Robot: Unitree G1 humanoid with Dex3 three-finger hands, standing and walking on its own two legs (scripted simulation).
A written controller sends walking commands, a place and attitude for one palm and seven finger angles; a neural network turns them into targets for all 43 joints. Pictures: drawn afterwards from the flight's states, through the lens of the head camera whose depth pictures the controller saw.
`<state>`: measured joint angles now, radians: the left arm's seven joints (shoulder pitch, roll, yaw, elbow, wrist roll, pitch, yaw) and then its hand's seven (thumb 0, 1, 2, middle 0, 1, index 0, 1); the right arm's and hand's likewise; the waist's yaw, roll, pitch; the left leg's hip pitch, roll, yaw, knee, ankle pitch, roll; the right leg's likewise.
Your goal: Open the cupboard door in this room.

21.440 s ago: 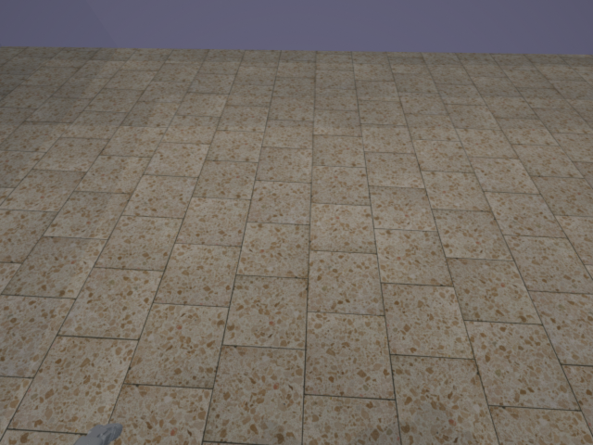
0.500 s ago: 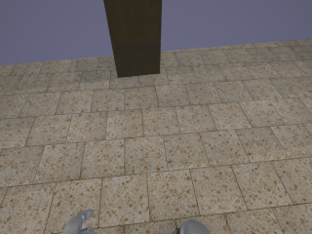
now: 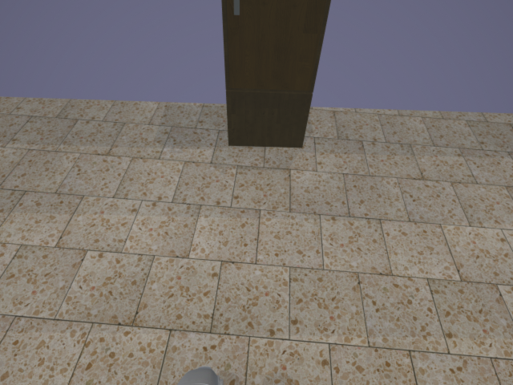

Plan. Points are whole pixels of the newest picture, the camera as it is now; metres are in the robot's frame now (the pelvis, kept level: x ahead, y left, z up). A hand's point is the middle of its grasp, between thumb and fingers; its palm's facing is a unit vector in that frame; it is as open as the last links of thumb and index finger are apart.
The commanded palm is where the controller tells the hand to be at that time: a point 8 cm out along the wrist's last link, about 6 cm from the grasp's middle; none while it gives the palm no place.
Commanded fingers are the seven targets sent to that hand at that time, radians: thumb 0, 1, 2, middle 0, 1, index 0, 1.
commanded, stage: turn or walk to find it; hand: left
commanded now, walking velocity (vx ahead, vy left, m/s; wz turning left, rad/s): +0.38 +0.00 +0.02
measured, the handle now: out of the picture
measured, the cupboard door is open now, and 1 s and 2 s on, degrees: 0 0 0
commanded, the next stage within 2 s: stand and wait in 0.28 s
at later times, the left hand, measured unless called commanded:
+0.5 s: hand (190, 281) +0.33 +0.18 -0.16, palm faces -0.06 -0.97 -0.23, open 7.4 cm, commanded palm none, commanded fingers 0.00 0.90 0.90 -0.20 -0.30 -0.20 -0.30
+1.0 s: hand (199, 297) +0.30 +0.16 -0.18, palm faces +0.06 -0.98 -0.18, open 7.2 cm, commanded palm none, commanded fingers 0.00 0.90 0.90 -0.20 -0.30 -0.20 -0.30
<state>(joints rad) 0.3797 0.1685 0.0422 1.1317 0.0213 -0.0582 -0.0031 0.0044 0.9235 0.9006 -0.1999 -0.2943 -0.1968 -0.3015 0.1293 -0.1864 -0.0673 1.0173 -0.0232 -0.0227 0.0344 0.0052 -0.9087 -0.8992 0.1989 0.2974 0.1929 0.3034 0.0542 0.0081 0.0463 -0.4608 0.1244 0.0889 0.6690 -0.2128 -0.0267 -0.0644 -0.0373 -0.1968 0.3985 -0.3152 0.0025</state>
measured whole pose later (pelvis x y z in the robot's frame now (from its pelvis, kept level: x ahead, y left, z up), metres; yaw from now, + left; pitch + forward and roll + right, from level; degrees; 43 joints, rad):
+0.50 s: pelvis +0.21 -0.01 -0.01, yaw -2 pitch -1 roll +2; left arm 0.10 0.20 0.05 0.99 0.02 -0.02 -0.01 0.01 0.91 0.90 -0.20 -0.29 -0.19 -0.30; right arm 0.39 -0.15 -0.06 1.13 -0.02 -0.05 -0.01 0.00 -0.92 -0.90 0.20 0.30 0.20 0.30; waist -0.04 -0.01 0.08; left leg 0.00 0.06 0.19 0.40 -0.37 -0.04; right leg -0.48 -0.11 -0.10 0.64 -0.12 0.03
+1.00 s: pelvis +0.27 -0.02 +0.00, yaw -1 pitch -2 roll +0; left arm 0.23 0.18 0.03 1.11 0.01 0.01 0.02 0.00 0.94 0.90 -0.20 -0.29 -0.20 -0.30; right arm 0.25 -0.15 -0.02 1.11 -0.02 0.00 -0.02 0.01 -0.93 -0.90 0.20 0.30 0.20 0.30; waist 0.03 -0.03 0.00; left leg -0.17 0.06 0.08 0.46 -0.26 -0.02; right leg -0.24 -0.04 -0.17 0.44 -0.17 -0.02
